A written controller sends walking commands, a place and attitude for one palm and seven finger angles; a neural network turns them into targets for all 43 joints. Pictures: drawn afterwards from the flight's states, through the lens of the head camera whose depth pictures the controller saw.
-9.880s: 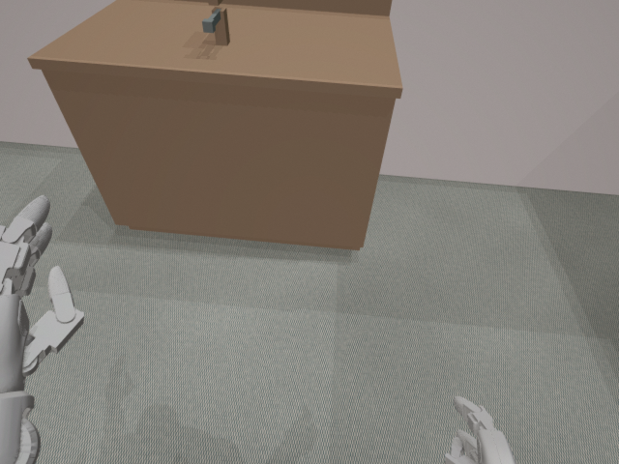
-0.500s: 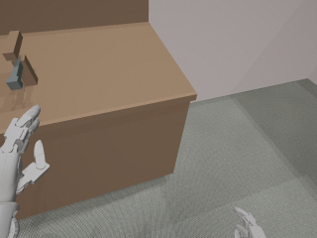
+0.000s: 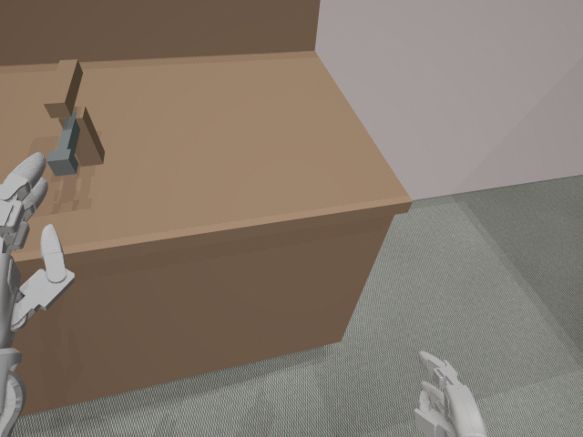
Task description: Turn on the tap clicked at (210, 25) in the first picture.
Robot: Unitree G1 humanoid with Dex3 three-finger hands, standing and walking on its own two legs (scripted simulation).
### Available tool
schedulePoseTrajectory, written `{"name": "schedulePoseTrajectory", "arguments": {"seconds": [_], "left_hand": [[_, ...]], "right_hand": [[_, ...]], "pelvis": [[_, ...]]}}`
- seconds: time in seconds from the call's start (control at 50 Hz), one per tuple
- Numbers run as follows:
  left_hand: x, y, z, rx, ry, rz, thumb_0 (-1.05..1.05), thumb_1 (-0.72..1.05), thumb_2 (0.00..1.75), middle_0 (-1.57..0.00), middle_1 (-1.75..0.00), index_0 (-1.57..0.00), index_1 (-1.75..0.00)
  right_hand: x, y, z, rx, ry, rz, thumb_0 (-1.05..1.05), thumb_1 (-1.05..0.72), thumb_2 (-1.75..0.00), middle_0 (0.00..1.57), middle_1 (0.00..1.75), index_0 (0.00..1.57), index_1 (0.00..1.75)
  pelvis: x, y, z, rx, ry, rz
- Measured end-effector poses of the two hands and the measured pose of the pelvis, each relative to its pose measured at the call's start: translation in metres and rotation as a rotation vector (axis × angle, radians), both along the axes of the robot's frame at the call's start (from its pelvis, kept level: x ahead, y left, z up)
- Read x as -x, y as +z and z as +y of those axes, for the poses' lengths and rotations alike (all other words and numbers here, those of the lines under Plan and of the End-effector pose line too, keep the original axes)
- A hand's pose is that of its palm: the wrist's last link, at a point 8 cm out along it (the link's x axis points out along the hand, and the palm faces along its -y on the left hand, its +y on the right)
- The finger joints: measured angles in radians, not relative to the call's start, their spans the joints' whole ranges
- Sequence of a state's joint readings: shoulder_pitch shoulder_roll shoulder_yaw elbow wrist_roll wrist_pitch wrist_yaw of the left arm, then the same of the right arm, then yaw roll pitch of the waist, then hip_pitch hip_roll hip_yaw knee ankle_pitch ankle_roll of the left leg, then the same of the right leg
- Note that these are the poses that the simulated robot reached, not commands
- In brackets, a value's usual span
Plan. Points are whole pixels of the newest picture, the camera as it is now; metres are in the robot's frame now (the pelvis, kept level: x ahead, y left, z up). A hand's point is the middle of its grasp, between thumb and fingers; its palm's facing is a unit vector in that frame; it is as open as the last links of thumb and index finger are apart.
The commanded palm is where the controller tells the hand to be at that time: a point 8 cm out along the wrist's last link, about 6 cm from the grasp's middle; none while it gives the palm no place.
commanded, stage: shuffle to correct the standing spot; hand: left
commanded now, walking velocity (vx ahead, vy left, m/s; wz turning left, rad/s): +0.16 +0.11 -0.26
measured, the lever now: (63, 162) +0.44 +0.38 +0.12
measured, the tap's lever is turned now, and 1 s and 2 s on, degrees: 0 0 0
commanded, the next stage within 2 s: come to a stop and stand still in 0.44 s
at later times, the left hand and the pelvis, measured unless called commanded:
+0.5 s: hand (83, 222) +0.28 +0.25 +0.18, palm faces +0.32 -0.83 -0.46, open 7.4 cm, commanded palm +0.22 +0.30 +0.19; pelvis +0.05 +0.03 +0.00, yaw -3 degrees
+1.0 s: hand (73, 186) +0.33 +0.29 +0.18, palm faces +0.31 -0.87 -0.39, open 7.4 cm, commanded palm +0.27 +0.33 +0.19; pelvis +0.09 +0.06 +0.01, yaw -5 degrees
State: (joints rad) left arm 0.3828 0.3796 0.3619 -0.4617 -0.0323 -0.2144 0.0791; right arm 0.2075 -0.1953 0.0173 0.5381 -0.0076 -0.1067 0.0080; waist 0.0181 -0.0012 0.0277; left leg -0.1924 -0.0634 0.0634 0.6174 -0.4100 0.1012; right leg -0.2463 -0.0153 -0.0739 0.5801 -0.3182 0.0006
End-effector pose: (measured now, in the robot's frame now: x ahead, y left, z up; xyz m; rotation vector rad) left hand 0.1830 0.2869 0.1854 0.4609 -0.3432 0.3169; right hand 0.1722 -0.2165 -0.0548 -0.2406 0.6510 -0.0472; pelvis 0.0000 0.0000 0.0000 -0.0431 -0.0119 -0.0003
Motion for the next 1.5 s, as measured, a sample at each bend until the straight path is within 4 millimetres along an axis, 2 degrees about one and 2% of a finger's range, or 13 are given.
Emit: {"name": "schedulePoseTrajectory", "arguments": {"seconds": [0.16, 0.26, 0.36, 0.44, 0.54, 0.68, 0.84, 0.96, 1.08, 1.18, 1.28, 1.36, 1.5], "left_hand": [[0.004, 0.007, 0.016, 0.003, 0.009, -0.149, 0.02, 0.89, 0.90, -0.21, -0.30, -0.21, -0.30], [-0.025, 0.001, 0.020, 0.013, 0.002, -0.105, 0.02, 0.89, 0.90, -0.20, -0.30, -0.20, -0.30], [-0.049, 0.010, 0.006, -0.033, -0.048, -0.017, 0.02, 0.89, 0.90, -0.20, -0.30, -0.20, -0.30], [-0.056, 0.016, 0.000, -0.118, -0.084, -0.008, 0.02, 0.89, 0.90, -0.21, -0.30, -0.21, -0.30], [-0.063, 0.014, 0.016, -0.074, -0.032, 0.023, 0.02, 0.89, 0.90, -0.21, -0.30, -0.21, -0.30], [-0.083, 0.009, 0.039, -0.031, -0.002, -0.001, 0.02, 0.89, 0.90, -0.21, -0.30, -0.21, -0.30], [-0.115, 0.012, 0.055, -0.012, -0.014, 0.001, 0.02, 0.89, 0.90, -0.21, -0.30, -0.21, -0.30], [-0.113, 0.014, 0.044, 0.001, -0.050, 0.044, 0.02, 0.89, 0.90, -0.20, -0.30, -0.21, -0.30], [-0.103, 0.007, 0.049, 0.036, -0.009, 0.100, 0.02, 0.89, 0.90, -0.21, -0.30, -0.21, -0.30], [-0.118, 0.026, 0.088, -0.050, 0.061, -0.014, 0.02, 0.89, 0.90, -0.21, -0.30, -0.21, -0.30], [-0.113, 0.008, 0.067, 0.023, -0.040, 0.039, 0.02, 0.90, 0.90, -0.20, -0.30, -0.20, -0.30], [-0.105, -0.011, 0.060, 0.023, -0.139, 0.125, 0.02, 0.89, 0.90, -0.20, -0.30, -0.20, -0.30], [-0.103, -0.003, 0.099, -0.031, -0.035, 0.064, 0.02, 0.89, 0.90, -0.21, -0.30, -0.21, -0.30]], "right_hand": [[0.002, -0.014, -0.003, 0.063, -0.019, 0.077, 0.01, -0.91, -0.90, 0.20, 0.30, 0.20, 0.30], [0.009, -0.021, 0.007, 0.004, -0.110, 0.060, 0.01, -0.91, -0.90, 0.20, 0.29, 0.20, 0.30], [0.019, -0.021, 0.019, -0.069, -0.130, 0.070, 0.01, -0.91, -0.90, 0.20, 0.29, 0.20, 0.30], [0.017, -0.036, 0.014, -0.070, -0.137, 0.099, 0.01, -0.91, -0.90, 0.20, 0.30, 0.20, 0.30], [0.012, -0.033, 0.004, -0.027, -0.156, 0.182, 0.01, -0.91, -0.90, 0.20, 0.29, 0.20, 0.30], [-0.025, -0.023, 0.006, 0.067, -0.162, 0.116, 0.01, -0.91, -0.90, 0.20, 0.29, 0.20, 0.30], [-0.081, -0.004, 0.060, -0.044, -0.128, -0.020, 0.01, -0.91, -0.90, 0.20, 0.29, 0.20, 0.30], [-0.095, 0.006, 0.084, -0.103, -0.064, -0.046, 0.01, -0.91, -0.90, 0.20, 0.29, 0.20, 0.30], [-0.084, 0.003, 0.072, -0.063, -0.080, 0.010, 0.01, -0.91, -0.90, 0.20, 0.30, 0.20, 0.30], [-0.061, -0.002, 0.051, 0.021, -0.083, 0.068, 0.01, -0.91, -0.90, 0.20, 0.30, 0.20, 0.30], [-0.039, 0.005, 0.039, 0.040, -0.176, 0.031, 0.01, -0.91, -0.90, 0.20, 0.29, 0.20, 0.30], [-0.025, 0.008, 0.044, 0.065, -0.230, 0.036, 0.01, -0.91, -0.90, 0.20, 0.29, 0.20, 0.30], [-0.021, -0.002, 0.074, 0.043, -0.177, 0.094, 0.01, -0.91, -0.90, 0.20, 0.29, 0.20, 0.30]], "pelvis": [[-0.008, -0.013, 0.015, -0.001, -0.020, -0.010], [-0.014, -0.011, 0.023, -0.049, -0.059, -0.042], [-0.027, 0.001, 0.023, -0.044, -0.072, -0.020], [-0.036, -0.006, 0.023, -0.027, -0.060, -0.009], [-0.052, 0.004, 0.030, -0.042, -0.059, 0.007], [-0.077, 0.000, 0.056, -0.041, -0.063, -0.016], [-0.089, 0.005, 0.067, -0.045, -0.084, -0.021], [-0.089, 0.011, 0.064, -0.027, -0.092, 0.003], [-0.087, 0.015, 0.063, -0.021, -0.084, 0.006], [-0.077, 0.013, 0.066, -0.023, -0.086, 0.002], [-0.073, 0.012, 0.084, -0.023, -0.105, -0.014], [-0.073, 0.012, 0.094, -0.023, -0.108, -0.015], [-0.073, 0.011, 0.102, -0.015, -0.086, -0.019]]}}
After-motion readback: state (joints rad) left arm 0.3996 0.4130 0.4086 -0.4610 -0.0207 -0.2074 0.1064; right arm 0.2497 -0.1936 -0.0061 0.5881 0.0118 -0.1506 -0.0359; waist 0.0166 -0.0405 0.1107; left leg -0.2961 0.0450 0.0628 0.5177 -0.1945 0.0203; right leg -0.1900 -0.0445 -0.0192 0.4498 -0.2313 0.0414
